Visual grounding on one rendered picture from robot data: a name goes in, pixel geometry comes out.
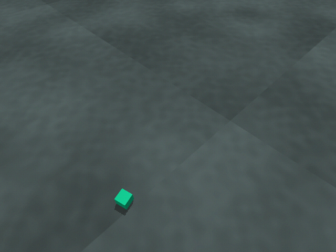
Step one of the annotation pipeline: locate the small box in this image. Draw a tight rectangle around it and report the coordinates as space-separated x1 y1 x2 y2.
114 189 134 209

